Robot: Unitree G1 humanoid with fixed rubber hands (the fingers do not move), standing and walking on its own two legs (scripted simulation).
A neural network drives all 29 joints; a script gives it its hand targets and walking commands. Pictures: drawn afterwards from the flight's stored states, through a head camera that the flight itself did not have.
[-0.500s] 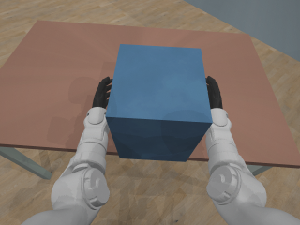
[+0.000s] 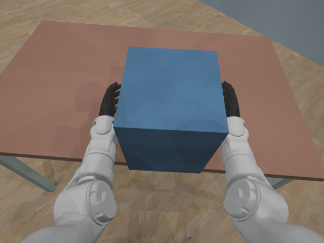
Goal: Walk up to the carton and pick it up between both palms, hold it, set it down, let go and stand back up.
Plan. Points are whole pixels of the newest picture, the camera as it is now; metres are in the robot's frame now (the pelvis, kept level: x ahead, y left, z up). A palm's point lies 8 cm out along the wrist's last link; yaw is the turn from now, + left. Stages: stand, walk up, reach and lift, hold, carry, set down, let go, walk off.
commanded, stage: reach and lift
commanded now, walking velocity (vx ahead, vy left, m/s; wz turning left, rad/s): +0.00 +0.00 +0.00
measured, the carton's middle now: (168, 116) +0.44 +0.01 +0.01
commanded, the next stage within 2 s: none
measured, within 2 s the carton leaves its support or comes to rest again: neither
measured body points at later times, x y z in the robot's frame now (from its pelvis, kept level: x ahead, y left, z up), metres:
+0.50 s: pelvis -0.01 +0.00 +0.00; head +0.03 +0.02 +0.45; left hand +0.41 +0.17 +0.06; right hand +0.42 -0.14 +0.08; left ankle +0.00 +0.14 -0.75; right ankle -0.03 -0.12 -0.75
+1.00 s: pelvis -0.02 +0.01 +0.01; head -0.03 +0.02 +0.46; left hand +0.40 +0.16 +0.12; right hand +0.40 -0.15 +0.13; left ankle +0.00 +0.14 -0.75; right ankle -0.03 -0.12 -0.75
